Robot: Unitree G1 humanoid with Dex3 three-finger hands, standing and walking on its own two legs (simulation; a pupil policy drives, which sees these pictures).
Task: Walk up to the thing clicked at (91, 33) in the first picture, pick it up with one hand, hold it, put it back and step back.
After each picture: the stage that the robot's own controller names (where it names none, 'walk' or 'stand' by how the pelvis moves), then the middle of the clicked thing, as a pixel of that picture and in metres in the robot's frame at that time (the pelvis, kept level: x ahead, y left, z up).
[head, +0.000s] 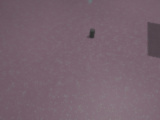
stand; (92, 33) +1.63 -0.18 -0.72
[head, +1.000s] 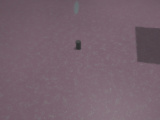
walk; (78, 45) +1.51 +0.14 -0.70
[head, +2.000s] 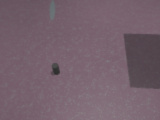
walk; (55, 69) +0.96 +0.31 -0.71
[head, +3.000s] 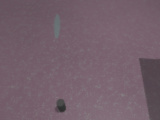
walk; (61, 105) +0.60 +0.21 -0.71
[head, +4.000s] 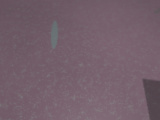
stand; out of the picture +0.38 +0.14 -0.70
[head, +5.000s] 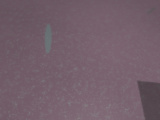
stand; out of the picture +0.34 +0.15 -0.72
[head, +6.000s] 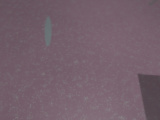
stand; out of the picture +0.35 +0.16 -0.72
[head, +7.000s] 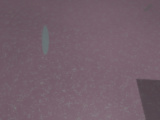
stand; out of the picture +0.33 +0.17 -0.73
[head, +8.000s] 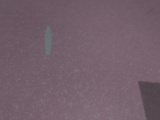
stand; out of the picture +0.33 +0.15 -0.73
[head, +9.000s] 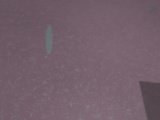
stand; out of the picture +0.33 +0.15 -0.73
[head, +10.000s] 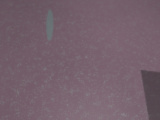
go down; out of the picture +0.34 +0.14 -0.71
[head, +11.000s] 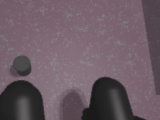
go down; (23, 66) +0.42 +0.19 -0.30
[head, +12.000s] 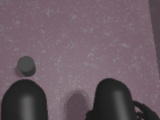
close in; (27, 67) +0.41 +0.19 -0.29
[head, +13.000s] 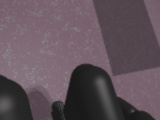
close in; out of the picture +0.40 +0.23 -0.22
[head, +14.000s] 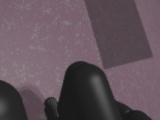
close; out of the picture +0.40 +0.24 -0.22
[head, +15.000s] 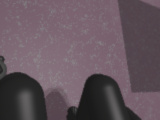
lift; out of the picture +0.32 +0.24 -0.17
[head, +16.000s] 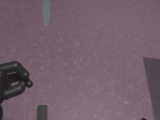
hold; (42, 114) +0.41 +0.22 -0.62
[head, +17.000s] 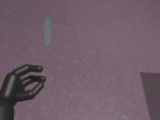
go down; out of the picture +0.39 +0.21 -0.70
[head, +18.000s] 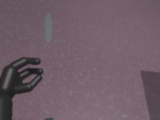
stand; out of the picture +0.40 +0.20 -0.70
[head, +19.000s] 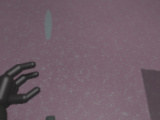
stand; out of the picture +0.40 +0.18 -0.69
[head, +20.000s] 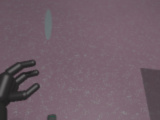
stand; out of the picture +0.40 +0.17 -0.69
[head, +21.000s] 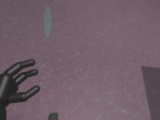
stand; out of the picture +0.40 +0.16 -0.68
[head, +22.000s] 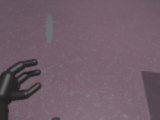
stand; out of the picture +0.40 +0.15 -0.70
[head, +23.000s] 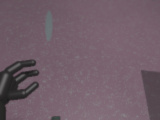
stand; out of the picture +0.40 +0.14 -0.70
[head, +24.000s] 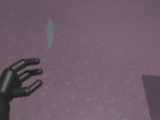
stand; out of the picture +0.40 +0.13 -0.71
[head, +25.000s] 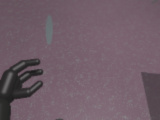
stand; out of the picture +0.40 +0.13 -0.70
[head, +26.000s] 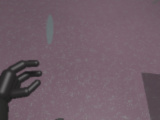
stand; out of the picture +0.40 +0.12 -0.70
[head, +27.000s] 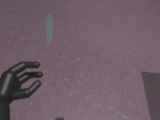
stand; out of the picture +0.40 +0.12 -0.70
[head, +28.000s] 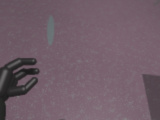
stand; out of the picture +0.39 +0.11 -0.70
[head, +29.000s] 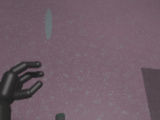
stand; out of the picture +0.41 +0.11 -0.69
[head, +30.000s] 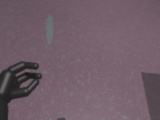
stand; out of the picture +0.40 +0.11 -0.70
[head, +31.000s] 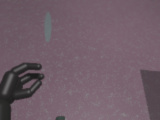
stand; out of the picture +0.40 +0.11 -0.70
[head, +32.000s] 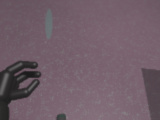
stand; out of the picture +0.40 +0.11 -0.69
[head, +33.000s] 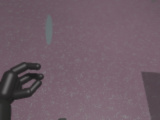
stand; out of the picture +0.40 +0.11 -0.70
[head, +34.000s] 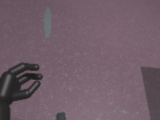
stand; out of the picture +0.40 +0.10 -0.69
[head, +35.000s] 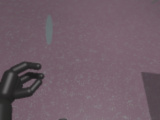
stand; out of the picture +0.40 +0.10 -0.70
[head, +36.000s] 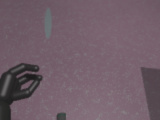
stand; out of the picture +0.41 +0.10 -0.69
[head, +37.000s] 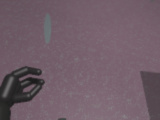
hold; out of the picture +0.39 +0.10 -0.70
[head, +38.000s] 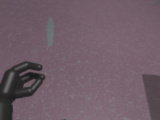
hold; out of the picture +0.41 +0.10 -0.70
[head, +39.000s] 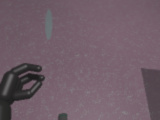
close; out of the picture +0.41 +0.09 -0.69
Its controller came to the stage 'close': yes
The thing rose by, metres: 0.28
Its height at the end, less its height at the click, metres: -0.02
